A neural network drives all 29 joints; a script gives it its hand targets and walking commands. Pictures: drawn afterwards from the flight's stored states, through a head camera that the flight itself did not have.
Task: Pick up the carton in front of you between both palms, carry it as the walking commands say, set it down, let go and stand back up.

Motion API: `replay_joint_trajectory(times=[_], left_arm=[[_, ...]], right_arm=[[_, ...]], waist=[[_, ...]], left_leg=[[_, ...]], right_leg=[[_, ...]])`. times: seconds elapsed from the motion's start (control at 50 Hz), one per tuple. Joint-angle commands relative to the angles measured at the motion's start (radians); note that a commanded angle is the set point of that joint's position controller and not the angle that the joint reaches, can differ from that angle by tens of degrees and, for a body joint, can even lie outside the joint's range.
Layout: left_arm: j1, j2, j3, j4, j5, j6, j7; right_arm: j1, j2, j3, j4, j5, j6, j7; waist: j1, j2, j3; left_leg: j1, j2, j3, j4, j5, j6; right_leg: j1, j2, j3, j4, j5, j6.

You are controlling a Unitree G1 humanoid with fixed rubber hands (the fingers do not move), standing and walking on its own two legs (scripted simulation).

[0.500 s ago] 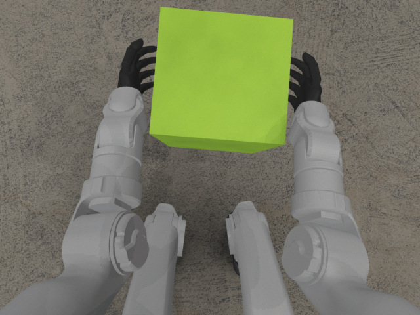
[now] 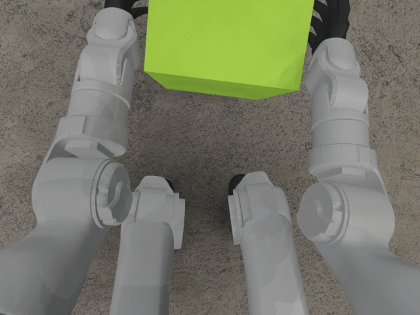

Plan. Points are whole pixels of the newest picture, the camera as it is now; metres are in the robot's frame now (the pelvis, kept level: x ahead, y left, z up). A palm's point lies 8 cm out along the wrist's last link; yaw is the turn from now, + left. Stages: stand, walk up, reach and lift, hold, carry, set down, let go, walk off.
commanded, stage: set down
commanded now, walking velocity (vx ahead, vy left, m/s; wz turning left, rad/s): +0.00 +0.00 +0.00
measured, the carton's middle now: (223, 31) +0.55 -0.04 -0.23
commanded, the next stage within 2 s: none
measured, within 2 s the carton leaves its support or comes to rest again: rests again in 0.50 s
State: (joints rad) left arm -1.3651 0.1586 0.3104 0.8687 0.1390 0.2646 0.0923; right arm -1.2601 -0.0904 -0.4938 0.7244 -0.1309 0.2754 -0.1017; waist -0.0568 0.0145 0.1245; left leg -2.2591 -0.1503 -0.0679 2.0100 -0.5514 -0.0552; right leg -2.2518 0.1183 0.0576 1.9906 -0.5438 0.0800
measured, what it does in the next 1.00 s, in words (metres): stands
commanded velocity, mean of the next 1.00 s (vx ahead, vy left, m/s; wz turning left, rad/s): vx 0.00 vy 0.00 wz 0.00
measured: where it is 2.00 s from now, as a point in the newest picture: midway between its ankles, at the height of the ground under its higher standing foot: (201, 226)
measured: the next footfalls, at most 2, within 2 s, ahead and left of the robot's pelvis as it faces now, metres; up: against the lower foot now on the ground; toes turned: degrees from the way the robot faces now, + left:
none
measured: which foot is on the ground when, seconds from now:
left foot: down 0.00-1.00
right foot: down 0.00-1.00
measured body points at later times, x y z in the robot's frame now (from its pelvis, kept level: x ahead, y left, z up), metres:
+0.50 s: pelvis +0.01 +0.00 -0.04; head +0.37 +0.00 +0.23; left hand +0.57 +0.12 -0.21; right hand +0.53 -0.18 -0.21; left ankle +0.10 +0.12 -0.38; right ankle +0.11 -0.13 -0.38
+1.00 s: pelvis +0.00 +0.00 -0.05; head +0.36 +0.00 +0.21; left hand +0.57 +0.12 -0.22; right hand +0.53 -0.19 -0.22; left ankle +0.10 +0.11 -0.38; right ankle +0.11 -0.12 -0.38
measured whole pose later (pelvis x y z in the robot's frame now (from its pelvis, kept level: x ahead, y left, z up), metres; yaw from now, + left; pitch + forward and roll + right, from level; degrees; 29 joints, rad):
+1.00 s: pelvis +0.00 +0.00 -0.05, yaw -1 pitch +35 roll -2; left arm -1.50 0.26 0.30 1.09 0.12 0.17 0.01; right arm -1.37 -0.17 -0.49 0.92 -0.13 0.19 0.01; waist -0.06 0.01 0.37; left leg -2.22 -0.11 -0.03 2.23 -0.61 -0.02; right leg -2.21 0.09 0.03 2.20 -0.60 0.07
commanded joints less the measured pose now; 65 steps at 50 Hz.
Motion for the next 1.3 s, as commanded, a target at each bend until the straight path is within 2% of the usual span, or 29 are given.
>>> replay_joint_trajectory(times=[0.0, 0.06, 0.1, 0.16, 0.2, 0.34, 0.54, 0.68, 0.92, 1.12, 1.16, 1.2, 1.24, 1.26, 1.28], left_arm=[[-0.567, -0.883, -0.403, -0.011, -0.131, -0.036, -0.217], [-0.613, -0.882, -0.438, -0.034, -0.169, -0.050, -0.215], [-0.635, -0.881, -0.454, -0.055, -0.193, -0.058, -0.219], [-0.604, -0.898, -0.470, -0.052, -0.210, -0.070, -0.219], [-0.570, -0.905, -0.457, -0.021, -0.201, -0.072, -0.221], [-0.528, -0.875, -0.393, 0.050, -0.166, -0.086, -0.237], [-0.592, -0.787, -0.376, 0.077, -0.182, -0.112, -0.231], [-0.541, -0.738, -0.308, 0.169, -0.134, -0.099, -0.246], [-0.469, -0.615, -0.220, 0.255, -0.061, -0.075, -0.260], [-0.424, -0.491, -0.169, 0.279, -0.016, -0.075, -0.249], [-0.418, -0.424, -0.160, 0.268, -0.017, -0.088, -0.234], [-0.373, -0.222, -0.120, 0.256, -0.019, -0.110, -0.190], [-0.315, 0.154, -0.074, 0.224, -0.034, -0.146, -0.098], [-0.329, 0.274, -0.094, 0.214, -0.064, -0.166, -0.055], [-0.369, 0.317, -0.119, 0.205, -0.107, -0.183, -0.027]], right_arm=[[-0.677, 0.820, 0.503, -0.019, 0.151, -0.033, 0.279], [-0.715, 0.814, 0.534, -0.042, 0.183, -0.045, 0.273], [-0.752, 0.823, 0.559, -0.067, 0.209, -0.052, 0.268], [-0.734, 0.838, 0.592, -0.072, 0.233, -0.064, 0.266], [-0.704, 0.840, 0.588, -0.042, 0.232, -0.067, 0.269], [-0.643, 0.818, 0.511, 0.040, 0.185, -0.077, 0.269], [-0.702, 0.734, 0.475, 0.055, 0.177, -0.105, 0.260], [-0.671, 0.685, 0.417, 0.119, 0.132, -0.097, 0.274], [-0.575, 0.572, 0.291, 0.208, 0.049, -0.077, 0.291], [-0.503, 0.474, 0.210, 0.256, 0.005, -0.081, 0.280], [-0.482, 0.411, 0.183, 0.260, -0.001, -0.097, 0.261], [-0.417, 0.221, 0.122, 0.272, -0.007, -0.121, 0.213], [-0.307, -0.145, 0.038, 0.276, 0.002, -0.166, 0.115], [-0.314, -0.275, 0.042, 0.264, 0.033, -0.197, 0.067], [-0.343, -0.325, 0.061, 0.264, 0.069, -0.220, 0.037]], waist=[[-0.041, 0.059, -1.201], [-0.041, 0.058, -1.236], [-0.044, 0.034, -1.221], [-0.031, 0.039, -1.218], [-0.026, 0.041, -1.174], [-0.032, 0.041, -0.992], [-0.037, 0.044, -0.867], [-0.027, 0.028, -0.706], [-0.018, 0.028, -0.516], [-0.010, 0.028, -0.467], [-0.011, 0.028, -0.489], [-0.013, 0.029, -0.515], [-0.021, 0.028, -0.572], [-0.027, 0.026, -0.637], [-0.036, 0.031, -0.695]], left_leg=[[0.668, -0.006, 0.123, -0.101, 0.309, 0.026], [0.656, -0.004, 0.127, -0.062, 0.329, 0.029], [0.639, -0.001, 0.121, -0.043, 0.352, 0.037], [0.664, 0.000, 0.117, -0.012, 0.426, 0.041], [0.642, -0.001, 0.114, -0.001, 0.429, 0.044], [0.507, -0.004, 0.110, 0.006, 0.343, 0.049], [0.478, 0.001, 0.095, 0.026, 0.283, 0.057], [0.416, 0.004, 0.088, 0.026, 0.205, 0.070], [0.357, 0.013, 0.071, 0.016, 0.110, 0.076], [0.379, 0.023, 0.066, 0.022, 0.102, 0.067], [0.402, 0.028, 0.070, 0.028, 0.120, 0.057], [0.441, 0.041, 0.076, 0.032, 0.141, 0.041], [0.492, 0.061, 0.070, 0.033, 0.167, 0.021], [0.518, 0.073, 0.058, 0.038, 0.197, 0.016], [0.537, 0.079, 0.049, 0.049, 0.236, 0.013]], right_leg=[[0.591, 0.011, -0.162, -0.089, 0.328, -0.022], [0.625, 0.008, -0.162, -0.052, 0.357, -0.025], [0.615, 0.010, -0.162, -0.035, 0.388, -0.023], [0.630, 0.013, -0.152, -0.008, 0.463, -0.024], [0.610, 0.014, -0.148, 0.005, 0.466, -0.025], [0.539, 0.022, -0.139, 0.018, 0.402, -0.032], [0.479, 0.010, -0.131, 0.040, 0.318, -0.041], [0.419, 0.004, -0.122, 0.045, 0.235, -0.049], [0.344, -0.005, -0.108, 0.046, 0.130, -0.066], [0.350, -0.012, -0.104, 0.053, 0.116, -0.061], [0.377, -0.016, -0.108, 0.057, 0.138, -0.053], [0.407, -0.028, -0.114, 0.059, 0.157, -0.041], [0.442, -0.049, -0.117, 0.061, 0.184, -0.026], [0.463, -0.057, -0.115, 0.064, 0.217, -0.020], [0.474, -0.063, -0.111, 0.076, 0.258, -0.018]])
